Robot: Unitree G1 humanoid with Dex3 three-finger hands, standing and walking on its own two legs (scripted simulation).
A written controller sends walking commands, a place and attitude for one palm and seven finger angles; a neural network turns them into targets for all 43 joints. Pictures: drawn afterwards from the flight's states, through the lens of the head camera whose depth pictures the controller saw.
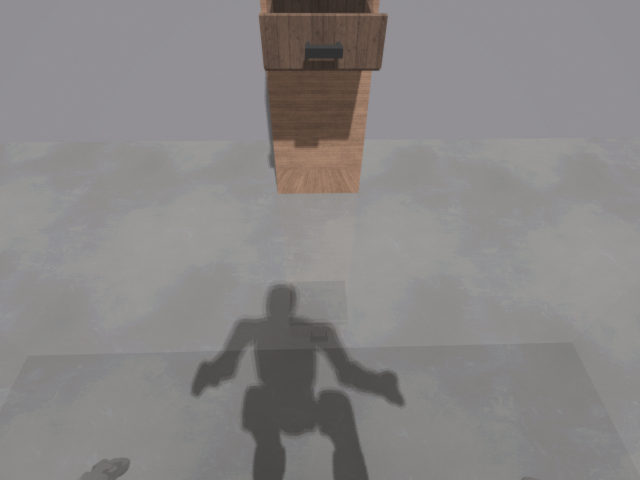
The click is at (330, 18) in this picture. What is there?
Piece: drawer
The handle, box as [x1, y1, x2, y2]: [305, 42, 342, 58]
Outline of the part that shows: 305,44 305,58 342,57 342,44 340,42 337,42 336,44 310,44 309,42 306,42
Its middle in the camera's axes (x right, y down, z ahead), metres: +0.01 -0.52 +1.05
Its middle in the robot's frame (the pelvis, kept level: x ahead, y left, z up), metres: +1.14 +0.06 +0.05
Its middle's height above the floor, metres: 0.81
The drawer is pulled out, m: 0.30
